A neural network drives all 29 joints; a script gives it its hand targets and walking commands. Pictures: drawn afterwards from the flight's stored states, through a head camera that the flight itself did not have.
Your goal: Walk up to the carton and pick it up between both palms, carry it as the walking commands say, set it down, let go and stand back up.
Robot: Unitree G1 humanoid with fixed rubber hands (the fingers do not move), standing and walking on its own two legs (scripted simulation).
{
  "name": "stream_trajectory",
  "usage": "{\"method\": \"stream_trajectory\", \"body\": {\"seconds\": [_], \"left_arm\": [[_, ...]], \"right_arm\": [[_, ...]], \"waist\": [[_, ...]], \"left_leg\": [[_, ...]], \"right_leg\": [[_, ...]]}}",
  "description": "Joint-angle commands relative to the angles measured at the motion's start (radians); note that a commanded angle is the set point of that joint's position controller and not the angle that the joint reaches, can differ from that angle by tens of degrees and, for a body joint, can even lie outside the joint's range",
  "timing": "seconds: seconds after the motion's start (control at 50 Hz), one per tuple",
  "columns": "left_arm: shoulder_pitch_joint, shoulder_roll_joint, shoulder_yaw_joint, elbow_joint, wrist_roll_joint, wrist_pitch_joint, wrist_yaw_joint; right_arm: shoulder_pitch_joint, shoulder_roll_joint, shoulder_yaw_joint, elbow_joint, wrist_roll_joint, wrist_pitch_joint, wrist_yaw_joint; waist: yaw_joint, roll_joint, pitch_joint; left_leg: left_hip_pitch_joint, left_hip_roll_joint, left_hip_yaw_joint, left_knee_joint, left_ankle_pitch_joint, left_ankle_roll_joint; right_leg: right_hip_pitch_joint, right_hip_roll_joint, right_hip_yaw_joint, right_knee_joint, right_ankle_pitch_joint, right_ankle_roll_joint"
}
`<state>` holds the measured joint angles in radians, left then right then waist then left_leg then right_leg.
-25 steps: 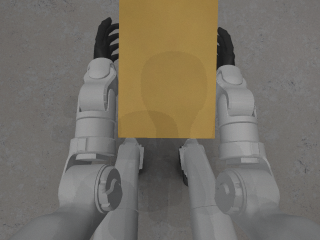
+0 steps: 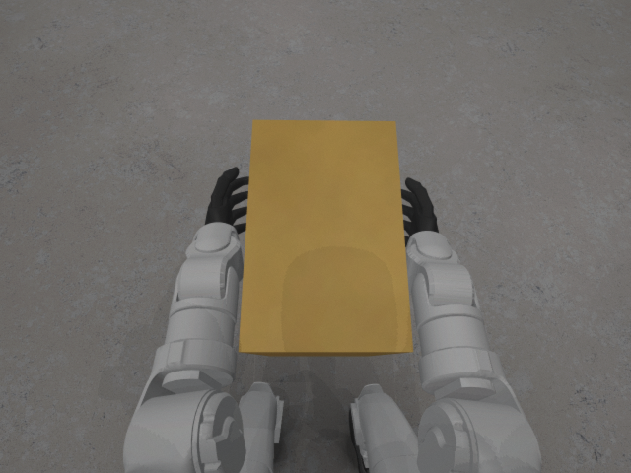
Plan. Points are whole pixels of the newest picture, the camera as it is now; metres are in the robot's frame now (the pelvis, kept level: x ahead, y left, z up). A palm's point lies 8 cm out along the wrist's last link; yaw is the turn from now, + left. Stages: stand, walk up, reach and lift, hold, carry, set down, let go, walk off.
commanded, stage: reach and lift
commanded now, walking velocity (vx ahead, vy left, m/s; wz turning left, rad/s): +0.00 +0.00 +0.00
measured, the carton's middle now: (321, 260) +0.39 +0.00 -0.07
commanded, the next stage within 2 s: hold in 1.90 s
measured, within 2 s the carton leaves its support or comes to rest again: neither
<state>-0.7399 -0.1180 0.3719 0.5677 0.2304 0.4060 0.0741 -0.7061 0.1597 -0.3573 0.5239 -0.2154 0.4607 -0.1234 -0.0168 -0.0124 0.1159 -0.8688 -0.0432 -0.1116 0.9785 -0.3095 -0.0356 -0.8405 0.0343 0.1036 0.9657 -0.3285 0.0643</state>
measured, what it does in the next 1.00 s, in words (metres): rises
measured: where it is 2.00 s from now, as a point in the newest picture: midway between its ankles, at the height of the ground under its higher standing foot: (314, 458)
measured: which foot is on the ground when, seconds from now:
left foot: down 0.00-1.00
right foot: down 0.00-1.00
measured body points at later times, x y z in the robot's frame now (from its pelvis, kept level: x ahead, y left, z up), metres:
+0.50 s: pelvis +0.07 +0.00 +0.06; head +0.10 +0.00 +0.51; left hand +0.41 +0.12 +0.06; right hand +0.39 -0.14 +0.05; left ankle +0.10 +0.13 -0.67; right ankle +0.09 -0.15 -0.67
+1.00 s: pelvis +0.06 -0.01 +0.07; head +0.03 +0.00 +0.52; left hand +0.39 +0.13 +0.11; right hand +0.38 -0.13 +0.11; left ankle +0.10 +0.13 -0.67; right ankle +0.09 -0.15 -0.67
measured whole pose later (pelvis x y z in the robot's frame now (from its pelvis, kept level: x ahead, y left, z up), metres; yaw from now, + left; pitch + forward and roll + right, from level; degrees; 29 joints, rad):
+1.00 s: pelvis +0.06 -0.01 +0.07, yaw +0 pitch -7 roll +0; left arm -0.39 -0.17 0.27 0.39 0.24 0.67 0.05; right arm -0.40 0.19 -0.21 0.40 -0.26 0.70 -0.09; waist -0.01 -0.01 0.04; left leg -0.14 -0.01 -0.11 0.47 -0.21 -0.03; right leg -0.12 0.01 0.10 0.46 -0.22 0.03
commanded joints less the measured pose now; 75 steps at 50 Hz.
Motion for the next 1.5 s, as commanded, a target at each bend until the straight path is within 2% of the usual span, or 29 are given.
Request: {"method": "stream_trajectory", "body": {"seconds": [0.0, 0.06, 0.08, 0.1, 0.18, 0.22, 0.26, 0.3, 0.32, 0.36, 0.42, 0.48, 0.54, 0.6, 0.66, 0.74, 0.76, 0.78, 0.8, 0.9, 0.96, 1.1, 1.14, 1.2, 1.22, 1.24, 1.26, 1.28, 1.48], "left_arm": [[-0.527, -1.153, -0.546, 0.217, -0.076, 0.035, -0.27], [-0.498, -1.202, -0.517, 0.169, -0.049, 0.038, -0.248], [-0.489, -1.187, -0.512, 0.15, -0.056, 0.014, -0.242], [-0.438, -1.209, -0.511, 0.145, -0.047, 0.031, -0.238], [-0.333, -1.19, -0.464, 0.146, -0.035, 0.031, -0.244], [-0.324, -1.249, -0.578, 0.072, -0.125, 0.036, -0.237], [-0.328, -1.238, -0.595, 0.019, -0.117, 0.025, -0.231], [-0.323, -1.237, -0.661, -0.019, -0.149, 0.046, -0.22], [-0.291, -1.207, -0.61, 0.011, -0.129, 0.061, -0.225], [-0.239, -1.211, -0.677, -0.027, -0.134, 0.067, -0.229], [-0.175, -1.251, -0.723, -0.088, -0.161, 0.082, -0.221], [-0.144, -1.179, -0.652, 0.027, -0.125, 0.117, -0.234], [-0.25, -1.168, -0.736, -0.197, -0.186, 0.113, -0.236], [-0.129, -1.14, -0.772, -0.198, -0.199, 0.154, -0.237], [-0.097, -1.113, -0.669, -0.142, -0.143, 0.187, -0.234], [-0.138, -1.099, -0.703, -0.196, -0.169, 0.241, -0.253], [-0.127, -1.052, -0.65, -0.157, -0.175, 0.243, -0.254], [-0.159, -1.109, -0.688, -0.183, -0.171, 0.25, -0.261], [-0.184, -1.102, -0.653, -0.168, -0.168, 0.251, -0.271], [-0.368, -1.121, -0.753, -0.28, -0.256, 0.254, -0.279], [-0.332, -1.079, -0.675, -0.193, -0.184, 0.281, -0.283], [-0.305, -1.129, -0.666, -0.189, -0.221, 0.294, -0.258], [-0.267, -1.189, -0.674, -0.122, -0.212, 0.316, -0.256], [-0.307, -1.18, -0.651, -0.14, -0.206, 0.311, -0.244], [-0.305, -1.141, -0.66, -0.195, -0.2, 0.299, -0.233], [-0.327, -1.175, -0.665, -0.179, -0.221, 0.307, -0.237], [-0.247, -1.195, -0.693, -0.181, -0.222, 0.31, -0.239], [-0.237, -1.161, -0.676, -0.181, -0.217, 0.303, -0.244], [-0.186, -1.113, -0.709, -0.239, -0.221, 0.312, -0.247]], "right_arm": [[-0.611, 1.105, 0.47, 0.141, 0.1, -0.015, 0.297], [-0.529, 1.11, 0.378, 0.169, 0.055, -0.016, 0.321], [-0.63, 1.112, 0.436, 0.093, 0.11, -0.036, 0.324], [-0.467, 1.149, 0.407, 0.166, 0.083, -0.011, 0.323], [-0.528, 1.144, 0.485, 0.029, 0.11, -0.023, 0.316], [-0.466, 1.14, 0.54, -0.021, 0.156, -0.02, 0.312], [-0.463, 1.119, 0.591, -0.069, 0.17, -0.034, 0.311], [-0.341, 1.091, 0.571, -0.046, 0.139, -0.012, 0.301], [-0.295, 1.065, 0.497, 0.03, 0.098, 0.011, 0.299], [-0.375, 1.102, 0.631, -0.151, 0.172, -0.003, 0.305], [-0.216, 1.083, 0.673, -0.15, 0.151, 0.031, 0.296], [-0.293, 1.06, 0.648, -0.177, 0.166, 0.052, 0.286], [-0.251, 1.137, 0.693, -0.181, 0.188, 0.083, 0.293], [-0.227, 1.119, 0.791, -0.29, 0.256, 0.117, 0.292], [-0.25, 1.11, 0.736, -0.253, 0.228, 0.147, 0.279], [-0.156, 1.086, 0.669, -0.172, 0.189, 0.206, 0.292], [-0.242, 1.107, 0.715, -0.214, 0.235, 0.2, 0.296], [-0.163, 1.12, 0.633, -0.149, 0.188, 0.216, 0.298], [-0.238, 1.096, 0.636, -0.176, 0.17, 0.203, 0.289], [-0.393, 1.104, 0.696, -0.296, 0.252, 0.194, 0.284], [-0.309, 1.086, 0.573, -0.104, 0.152, 0.237, 0.289], [-0.387, 1.102, 0.647, -0.166, 0.23, 0.226, 0.311], [-0.383, 1.029, 0.616, -0.171, 0.21, 0.223, 0.309], [-0.352, 1.065, 0.602, -0.111, 0.225, 0.228, 0.331], [-0.362, 1.039, 0.632, -0.168, 0.229, 0.221, 0.342], [-0.38, 1.054, 0.624, -0.183, 0.215, 0.22, 0.328], [-0.405, 1.045, 0.662, -0.245, 0.244, 0.212, 0.329], [-0.468, 1.055, 0.692, -0.318, 0.255, 0.204, 0.326], [-0.203, 1.09, 0.687, -0.199, 0.227, 0.24, 0.306]], "waist": [[-0.039, 0.049, -0.717], [-0.067, 0.098, -0.567], [0.014, 0.065, -0.628], [-0.025, 0.075, -0.627], [0.057, 0.045, -0.589], [-0.006, 0.041, -0.73], [0.034, 0.048, -0.729], [-0.031, 0.039, -0.686], [-0.035, 0.049, -0.535], [0.0, 0.019, -0.671], [-0.047, 0.039, -0.71], [-0.034, 0.004, -0.547], [-0.028, 0.001, -0.632], [0.016, 0.002, -0.63], [0.057, -0.004, -0.425], [0.007, 0.008, -0.392], [0.05, -0.034, -0.351], [-0.006, 0.029, -0.358], [0.036, -0.018, -0.398], [-0.035, 0.036, -0.42], [-0.004, -0.005, -0.328], [0.027, 0.039, -0.374], [-0.009, 0.099, -0.371], [-0.014, 0.091, -0.345], [0.031, 0.076, -0.392], [0.0, 0.051, -0.371], [0.014, 0.087, -0.418], [0.043, 0.014, -0.45], [0.01, 0.034, -0.419]], "left_leg": [[0.441, -0.068, 0.051, -0.251, -0.045, 0.027], [0.474, -0.056, 0.044, -0.332, -0.125, 0.012], [0.515, -0.049, 0.032, -0.32, -0.015, 0.02], [0.537, -0.05, 0.045, -0.332, 0.045, 0.02], [0.569, -0.067, 0.064, -0.367, 0.121, 0.041], [0.709, -0.069, 0.039, -0.362, 0.385, 0.023], [0.742, -0.058, 0.007, -0.386, 0.403, 0.031], [0.787, -0.054, 0.013, -0.397, 0.384, 0.013], [0.684, -0.059, 0.025, -0.431, 0.318, 0.017], [0.767, -0.052, 0.014, -0.432, 0.394, 0.016], [0.816, -0.078, 0.018, -0.437, 0.493, 0.012], [0.783, -0.064, 0.032, -0.477, 0.313, 0.022], [0.839, -0.059, 0.049, -0.479, 0.353, 0.023], [0.861, -0.062, 0.03, -0.512, 0.488, 0.02], [0.76, -0.077, 0.055, -0.539, 0.353, 0.036], [0.887, -0.069, 0.06, -0.576, 0.278, 0.016], [0.846, -0.069, 0.069, -0.59, 0.245, 0.039], [0.861, -0.065, 0.053, -0.597, 0.214, 0.025], [0.835, -0.068, 0.061, -0.577, 0.258, 0.026], [0.83, -0.058, 0.053, -0.578, 0.175, 0.017], [0.806, -0.048, 0.052, -0.593, 0.017, 0.013], [0.808, -0.045, 0.049, -0.595, 0.104, 0.01], [0.847, -0.036, 0.042, -0.598, 0.117, -0.009], [0.857, -0.041, 0.055, -0.6, 0.095, -0.004], [0.859, -0.017, 0.035, -0.603, 0.161, -0.011], [0.836, -0.03, 0.037, -0.592, 0.153, 0.007], [0.877, -0.028, 0.029, -0.581, 0.224, -0.002], [0.827, -0.038, 0.032, -0.576, 0.234, 0.012], [0.908, -0.053, 0.044, -0.591, 0.266, 0.012]], "right_leg": [[0.236, 0.087, -0.084, -0.224, -0.054, -0.039], [0.269, 0.083, -0.081, -0.27, -0.074, -0.055], [0.278, 0.089, -0.069, -0.244, 0.007, -0.048], [0.378, 0.085, -0.053, -0.301, 0.061, -0.062], [0.461, 0.081, -0.024, -0.349, 0.114, -0.057], [0.537, 0.091, -0.049, -0.346, 0.344, -0.045], [0.525, 0.09, -0.05, -0.353, 0.315, -0.045], [0.525, 0.084, -0.047, -0.38, 0.316, -0.052], [0.51, 0.087, -0.053, -0.411, 0.287, -0.053], [0.589, 0.092, -0.053, -0.415, 0.351, -0.041], [0.653, 0.094, -0.052, -0.444, 0.487, -0.037], [0.653, 0.074, -0.053, -0.482, 0.334, -0.032], [0.683, 0.072, -0.021, -0.48, 0.371, -0.028], [0.784, 0.071, -0.026, -0.51, 0.549, -0.007], [0.737, 0.069, -0.025, -0.559, 0.38, -0.007], [0.712, 0.061, -0.027, -0.612, 0.304, -0.022], [0.71, 0.059, -0.038, -0.605, 0.257, -0.004], [0.703, 0.062, -0.031, -0.613, 0.235, -0.028], [0.714, 0.063, -0.022, -0.603, 0.256, -0.026], [0.759, 0.049, -0.03, -0.592, 0.202, -0.039], [0.689, 0.048, -0.024, -0.622, 0.009, -0.051], [0.753, 0.053, -0.035, -0.58, 0.117, -0.06], [0.736, 0.061, -0.046, -0.586, 0.107, -0.08], [0.699, 0.048, -0.036, -0.594, 0.074, -0.079], [0.717, 0.066, -0.039, -0.572, 0.16, -0.077], [0.721, 0.062, -0.028, -0.568, 0.146, -0.077], [0.731, 0.07, -0.037, -0.564, 0.202, -0.08], [0.802, 0.07, -0.03, -0.56, 0.234, -0.058], [0.778, 0.058, 0.003, -0.593, 0.28, -0.047]]}}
